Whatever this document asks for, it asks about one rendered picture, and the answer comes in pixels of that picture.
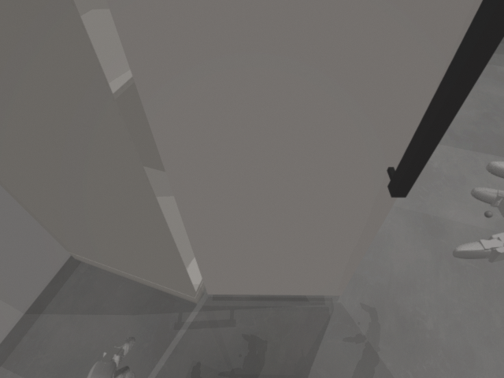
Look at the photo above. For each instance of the handle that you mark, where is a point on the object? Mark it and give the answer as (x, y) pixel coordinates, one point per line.
(476, 49)

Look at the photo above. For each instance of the fridge door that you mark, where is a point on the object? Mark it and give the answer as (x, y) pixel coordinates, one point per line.
(276, 122)

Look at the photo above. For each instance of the robot left hand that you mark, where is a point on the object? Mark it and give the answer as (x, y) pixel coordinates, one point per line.
(113, 356)

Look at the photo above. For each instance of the robot right hand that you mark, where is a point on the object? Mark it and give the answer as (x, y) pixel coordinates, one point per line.
(493, 249)

